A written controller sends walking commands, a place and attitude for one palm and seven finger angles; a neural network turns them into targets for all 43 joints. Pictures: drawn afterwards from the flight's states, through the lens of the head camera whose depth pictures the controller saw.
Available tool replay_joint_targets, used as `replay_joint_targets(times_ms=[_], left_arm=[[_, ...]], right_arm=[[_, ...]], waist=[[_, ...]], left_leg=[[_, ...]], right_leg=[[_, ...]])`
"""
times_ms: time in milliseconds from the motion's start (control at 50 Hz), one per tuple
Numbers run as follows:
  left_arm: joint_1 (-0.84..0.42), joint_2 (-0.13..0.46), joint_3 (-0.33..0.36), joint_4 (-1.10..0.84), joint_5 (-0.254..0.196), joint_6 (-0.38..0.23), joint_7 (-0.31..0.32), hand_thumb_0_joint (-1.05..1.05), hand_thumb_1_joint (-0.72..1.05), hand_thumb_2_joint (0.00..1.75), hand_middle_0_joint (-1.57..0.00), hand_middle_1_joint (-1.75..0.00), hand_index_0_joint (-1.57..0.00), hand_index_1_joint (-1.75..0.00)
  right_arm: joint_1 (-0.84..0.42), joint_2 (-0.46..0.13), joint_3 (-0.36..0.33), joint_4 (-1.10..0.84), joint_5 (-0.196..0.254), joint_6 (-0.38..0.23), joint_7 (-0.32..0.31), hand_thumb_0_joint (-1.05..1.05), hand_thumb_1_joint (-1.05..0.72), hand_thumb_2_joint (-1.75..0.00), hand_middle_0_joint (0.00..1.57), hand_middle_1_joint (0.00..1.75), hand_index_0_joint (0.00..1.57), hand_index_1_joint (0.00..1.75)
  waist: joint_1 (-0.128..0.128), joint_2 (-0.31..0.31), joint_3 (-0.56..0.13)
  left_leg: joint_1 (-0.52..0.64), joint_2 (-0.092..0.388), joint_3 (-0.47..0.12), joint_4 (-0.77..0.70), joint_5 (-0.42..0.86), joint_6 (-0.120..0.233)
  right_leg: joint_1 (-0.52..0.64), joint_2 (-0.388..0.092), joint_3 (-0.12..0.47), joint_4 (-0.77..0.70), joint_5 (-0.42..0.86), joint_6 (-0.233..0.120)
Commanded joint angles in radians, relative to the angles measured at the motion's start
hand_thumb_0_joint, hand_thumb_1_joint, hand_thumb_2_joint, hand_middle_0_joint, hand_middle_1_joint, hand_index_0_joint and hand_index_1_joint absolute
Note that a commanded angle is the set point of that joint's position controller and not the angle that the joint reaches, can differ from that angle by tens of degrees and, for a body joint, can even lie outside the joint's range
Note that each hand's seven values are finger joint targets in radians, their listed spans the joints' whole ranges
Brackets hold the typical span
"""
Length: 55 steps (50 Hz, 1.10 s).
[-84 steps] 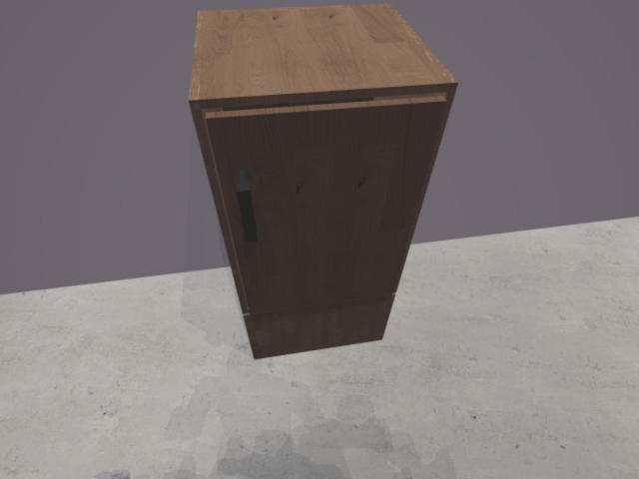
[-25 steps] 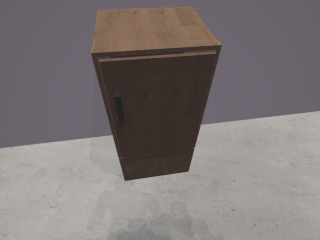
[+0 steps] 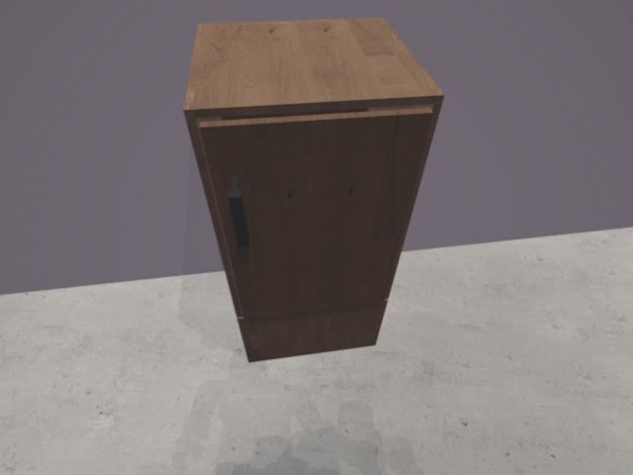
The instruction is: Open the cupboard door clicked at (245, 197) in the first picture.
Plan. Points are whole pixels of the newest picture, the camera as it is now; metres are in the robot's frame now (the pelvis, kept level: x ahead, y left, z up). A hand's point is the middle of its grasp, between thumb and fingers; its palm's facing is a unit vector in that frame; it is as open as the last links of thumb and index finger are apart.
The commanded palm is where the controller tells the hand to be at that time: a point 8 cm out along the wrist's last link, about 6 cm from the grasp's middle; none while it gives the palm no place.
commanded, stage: shuffle to correct the standing spot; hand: left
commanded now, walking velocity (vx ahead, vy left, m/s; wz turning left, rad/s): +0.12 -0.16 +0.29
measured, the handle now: (239, 212) +0.57 +0.18 -0.03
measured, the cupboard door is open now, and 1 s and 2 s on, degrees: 0 0 0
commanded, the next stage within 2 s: come to a stop and stand still in 0.66 s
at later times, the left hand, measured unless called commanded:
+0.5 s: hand out of the picture -0.03 +0.11 -0.20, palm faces +0.16 -0.98 -0.12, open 7.4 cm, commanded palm none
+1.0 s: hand out of the picture +0.16 +0.06 -0.17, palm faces +0.22 -0.95 -0.24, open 7.4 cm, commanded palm none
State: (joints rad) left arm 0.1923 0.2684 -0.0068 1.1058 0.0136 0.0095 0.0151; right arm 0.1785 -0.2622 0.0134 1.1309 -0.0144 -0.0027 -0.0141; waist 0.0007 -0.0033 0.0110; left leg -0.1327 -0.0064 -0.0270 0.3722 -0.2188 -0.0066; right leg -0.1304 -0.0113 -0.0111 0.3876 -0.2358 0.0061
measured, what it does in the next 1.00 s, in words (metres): steps to the right: left foot, then right foot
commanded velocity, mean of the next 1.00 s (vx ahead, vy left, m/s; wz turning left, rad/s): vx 0.01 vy -0.07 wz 0.11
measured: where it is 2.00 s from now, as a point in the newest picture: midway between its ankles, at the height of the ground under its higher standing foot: outside the picture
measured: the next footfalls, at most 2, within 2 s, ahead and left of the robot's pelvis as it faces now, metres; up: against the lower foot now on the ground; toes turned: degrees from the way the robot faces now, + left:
left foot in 0.42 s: +0.10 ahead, +0.08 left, +0.00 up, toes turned +16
right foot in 0.80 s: +0.24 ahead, -0.22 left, +0.00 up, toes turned +4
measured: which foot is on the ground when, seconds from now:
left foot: down 0.00-0.24, up 0.26-0.40, down 0.42-0.80, up 0.82-1.00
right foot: down 0.00-0.44, up 0.46-0.78, down 0.80-1.00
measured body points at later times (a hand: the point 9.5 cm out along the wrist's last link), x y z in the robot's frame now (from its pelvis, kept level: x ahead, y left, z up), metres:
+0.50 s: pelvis +0.07 -0.03 -0.02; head +0.09 +0.00 +0.42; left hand -0.03 +0.17 -0.19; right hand +0.12 -0.26 -0.17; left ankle +0.06 +0.07 -0.75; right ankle +0.00 -0.13 -0.70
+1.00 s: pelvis +0.13 -0.13 -0.01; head +0.16 -0.15 +0.44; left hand +0.15 +0.11 -0.15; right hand +0.22 -0.38 -0.17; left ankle +0.07 -0.02 -0.69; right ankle +0.20 -0.22 -0.75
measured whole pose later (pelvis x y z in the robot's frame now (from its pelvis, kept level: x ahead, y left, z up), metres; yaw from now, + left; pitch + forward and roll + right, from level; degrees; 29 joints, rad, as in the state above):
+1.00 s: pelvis +0.13 -0.13 -0.01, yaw +11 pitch -1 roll +1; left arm 0.19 0.14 0.03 0.99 0.03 0.00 0.03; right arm 0.21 -0.23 -0.08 1.04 -0.02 0.05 -0.03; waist 0.01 0.04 0.07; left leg -0.37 0.00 0.03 0.98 -0.50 -0.03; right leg -0.31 -0.04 -0.11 0.53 -0.21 -0.04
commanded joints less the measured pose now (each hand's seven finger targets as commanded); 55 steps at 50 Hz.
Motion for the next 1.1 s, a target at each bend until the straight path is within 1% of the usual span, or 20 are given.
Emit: replay_joint_targets(times_ms=[0, 100, 160, 200, 240, 300, 360, 380, 400, 420, 460, 540, 660, 720, 740, 760, 780, 840, 960, 1080], left_arm=[[0.078, 0.083, 0.02, -0.029, 0.004, 0.0, 0.003, 0.0, 0.9, 0.9, -0.2, -0.3, -0.2, -0.3], [0.132, 0.052, 0.033, -0.043, 0.01, 0.001, -0.004, 0.0, 0.9, 0.9, -0.2, -0.3, -0.2, -0.3], [0.204, 0.036, 0.047, -0.039, 0.01, -0.001, -0.001, 0.0, 0.9, 0.9, -0.2, -0.3, -0.2, -0.3], [0.278, 0.076, 0.066, -0.028, 0.012, -0.001, 0.008, 0.0, 0.9, 0.9, -0.2, -0.3, -0.2, -0.3], [0.309, 0.051, 0.063, -0.026, 0.02, -0.005, 0.013, 0.0, 0.9, 0.9, -0.2, -0.3, -0.2, -0.3], [0.29, 0.023, 0.061, -0.025, 0.028, -0.01, 0.022, 0.0, 0.9, 0.9, -0.2, -0.3, -0.2, -0.3], [0.221, 0.005, 0.052, -0.038, 0.015, -0.004, 0.02, 0.0, 0.9, 0.9, -0.2, -0.3, -0.2, -0.3], [0.232, -0.023, 0.048, -0.043, 0.008, 0.0, 0.015, 0.0, 0.9, 0.9, -0.2, -0.3, -0.2, -0.3], [0.276, -0.078, 0.038, -0.06, 0.002, -0.001, 0.007, 0.0, 0.9, 0.9, -0.2, -0.3, -0.2, -0.3], [0.258, -0.045, 0.043, -0.084, 0.017, -0.003, 0.01, 0.0, 0.9, 0.9, -0.2, -0.3, -0.2, -0.3], [0.182, -0.051, 0.053, -0.079, 0.028, 0.015, 0.011, 0.0, 0.9, 0.9, -0.2, -0.3, -0.2, -0.3], [0.228, -0.088, 0.056, -0.055, 0.016, 0.03, -0.009, 0.0, 0.9, 0.9, -0.2, -0.3, -0.2, -0.3], [0.138, -0.077, 0.068, -0.111, 0.013, 0.037, -0.021, 0.0, 0.9, 0.9, -0.2, -0.3, -0.2, -0.3], [0.191, -0.043, 0.087, -0.115, 0.011, 0.028, -0.026, 0.0, 0.9, 0.9, -0.2, -0.3, -0.2, -0.3], [0.232, -0.008, 0.096, -0.104, 0.014, 0.021, -0.024, 0.0, 0.9, 0.9, -0.2, -0.3, -0.2, -0.3], [0.261, 0.062, 0.109, -0.102, 0.024, 0.007, -0.015, 0.0, 0.9, 0.9, -0.2, -0.3, -0.2, -0.3], [0.238, 0.124, 0.109, -0.116, 0.025, -0.001, -0.007, 0.0, 0.9, 0.9, -0.2, -0.3, -0.2, -0.3], [0.086, 0.076, 0.089, -0.142, 0.016, -0.018, 0.018, 0.0, 0.9, 0.9, -0.2, -0.3, -0.2, -0.3], [0.137, 0.093, 0.097, -0.137, 0.014, -0.016, 0.042, 0.0, 0.9, 0.9, -0.2, -0.3, -0.2, -0.3], [0.124, 0.108, 0.102, -0.15, 0.021, -0.012, 0.053, 0.0, 0.9, 0.9, -0.2, -0.3, -0.2, -0.3]], right_arm=[[0.039, -0.116, -0.026, -0.026, -0.006, 0.0, -0.008, 0.0, -0.9, -0.9, 0.2, 0.3, 0.2, 0.3], [0.089, -0.112, -0.049, -0.031, -0.007, -0.002, -0.021, 0.0, -0.9, -0.9, 0.2, 0.3, 0.2, 0.3], [0.106, -0.073, -0.053, -0.036, -0.006, -0.004, -0.03, 0.0, -0.9, -0.9, 0.2, 0.3, 0.2, 0.3], [0.1, -0.012, -0.046, -0.059, -0.005, -0.003, -0.034, 0.0, -0.9, -0.9, 0.2, 0.3, 0.2, 0.3], [0.039, 0.006, -0.053, -0.085, -0.006, -0.005, -0.034, 0.0, -0.9, -0.9, 0.2, 0.3, 0.2, 0.3], [0.048, 0.055, -0.056, -0.085, -0.002, -0.008, -0.026, 0.0, -0.9, -0.9, 0.2, 0.3, 0.2, 0.3], [0.213, 0.067, -0.053, -0.036, -0.008, -0.012, -0.028, 0.0, -0.9, -0.9, 0.2, 0.3, 0.2, 0.3], [0.32, 0.023, -0.063, 0.0, -0.016, -0.018, -0.035, 0.0, -0.9, -0.9, 0.2, 0.3, 0.2, 0.3], [0.382, -0.082, -0.087, 0.009, -0.022, -0.021, -0.044, 0.0, -0.9, -0.9, 0.2, 0.3, 0.2, 0.3], [0.375, -0.122, -0.091, -0.011, -0.016, -0.013, -0.048, 0.0, -0.9, -0.9, 0.2, 0.3, 0.2, 0.3], [0.262, -0.07, -0.073, -0.031, -0.017, -0.018, -0.057, 0.0, -0.9, -0.9, 0.2, 0.3, 0.2, 0.3], [0.165, -0.05, -0.075, -0.065, -0.011, -0.031, -0.057, 0.0, -0.9, -0.9, 0.2, 0.3, 0.2, 0.3], [0.14, -0.086, -0.11, -0.085, -0.02, -0.007, -0.045, 0.0, -0.9, -0.9, 0.2, 0.3, 0.2, 0.3], [0.099, -0.105, -0.127, -0.101, -0.02, 0.007, -0.043, 0.0, -0.9, -0.9, 0.2, 0.3, 0.2, 0.3], [0.102, -0.091, -0.129, -0.104, -0.017, 0.01, -0.039, 0.0, -0.9, -0.9, 0.2, 0.3, 0.2, 0.3], [0.138, -0.032, -0.119, -0.115, -0.013, 0.013, -0.033, 0.0, -0.9, -0.9, 0.2, 0.3, 0.2, 0.3], [0.145, 0.052, -0.095, -0.145, -0.003, 0.022, -0.027, 0.0, -0.9, -0.9, 0.2, 0.3, 0.2, 0.3], [0.112, 0.033, -0.089, -0.13, 0.003, 0.03, -0.019, 0.0, -0.9, -0.9, 0.2, 0.3, 0.2, 0.3], [0.048, 0.009, -0.084, -0.143, -0.007, 0.05, -0.007, 0.0, -0.9, -0.9, 0.2, 0.3, 0.2, 0.3], [0.01, 0.0, -0.089, -0.191, -0.014, 0.074, 0.012, 0.0, -0.9, -0.9, 0.2, 0.3, 0.2, 0.3]], waist=[[0.003, 0.028, 0.065], [0.005, 0.058, 0.079], [0.024, 0.001, 0.062], [0.043, -0.183, 0.048], [0.056, -0.172, 0.085], [0.027, -0.07, 0.09], [-0.065, -0.082, 0.051], [-0.1, 0.004, 0.011], [-0.095, 0.243, -0.041], [-0.093, 0.168, -0.035], [-0.051, 0.118, 0.129], [-0.002, 0.113, 0.052], [-0.028, 0.192, 0.08], [0.013, 0.164, 0.063], [0.028, 0.085, 0.038], [0.036, -0.144, -0.001], [0.031, -0.315, -0.043], [0.006, -0.2, -0.004], [0.052, -0.116, -0.04], [0.046, -0.117, -0.048]], left_leg=[[-0.08, 0.139, -0.143, -0.092, -0.105, 0.05], [-0.105, 0.176, -0.206, -0.06, -0.041, 0.091], [-0.18, 0.132, -0.119, 0.079, 0.069, 0.075], [-0.311, 0.036, 0.037, 0.277, -0.045, 0.036], [-0.402, 0.049, 0.082, 0.515, -0.337, 0.028], [-0.391, 0.082, 0.114, 0.542, -0.34, 0.029], [-0.094, 0.055, 0.17, 0.196, -0.057, 0.039], [0.079, 0.125, 0.055, 0.07, 0.115, 0.073], [0.203, 0.403, -0.309, -0.031, 0.292, 0.188], [0.139, 0.52, -0.429, -0.092, 0.31, 0.27], [-0.044, 0.459, -0.326, -0.12, 0.321, 0.227], [-0.043, 0.33, -0.056, -0.072, 0.471, 0.163], [-0.1, 0.304, -0.004, -0.048, 0.287, 0.12], [-0.161, 0.291, -0.003, 0.062, 0.201, 0.07], [-0.2, 0.243, 0.034, 0.151, 0.117, 0.034], [-0.276, 0.119, 0.137, 0.35, -0.115, -0.014], [-0.299, 0.043, 0.119, 0.528, -0.416, -0.019], [-0.271, 0.077, 0.009, 0.666, -0.323, 0.005], [-0.338, 0.03, 0.008, 0.672, -0.261, -0.036], [-0.333, 0.032, -0.009, 0.661, -0.21, -0.04]], right_leg=[[-0.061, -0.061, 0.006, 0.0, -0.089, 0.003], [-0.08, -0.044, -0.022, 0.069, -0.049, -0.004], [0.014, -0.076, 0.007, 0.034, 0.014, -0.026], [0.128, -0.182, 0.112, -0.048, 0.111, -0.083], [0.113, -0.289, 0.19, -0.085, 0.312, -0.193], [0.101, -0.286, 0.105, -0.043, 0.454, -0.237], [-0.046, -0.179, -0.049, 0.133, 0.467, -0.136], [-0.155, -0.122, -0.082, 0.333, 0.362, -0.08], [-0.357, -0.025, -0.129, 0.564, -0.113, -0.011], [-0.392, -0.022, -0.032, 0.692, -0.364, -0.016], [-0.435, -0.077, 0.041, 0.771, -0.269, 0.001], [-0.341, -0.086, 0.005, 0.629, -0.136, 0.035], [-0.254, -0.063, -0.074, 0.346, -0.072, 0.049], [-0.115, -0.037, -0.09, 0.175, 0.023, 0.035], [-0.032, -0.045, -0.074, 0.086, 0.105, 0.03], [0.036, -0.177, 0.071, -0.018, 0.233, -0.008], [-0.011, -0.332, 0.237, -0.091, 0.279, -0.088], [-0.122, -0.319, 0.237, -0.094, 0.229, -0.172], [0.018, -0.365, 0.214, -0.03, 0.59, -0.212], [-0.029, -0.366, 0.214, -0.083, 0.3, -0.2]])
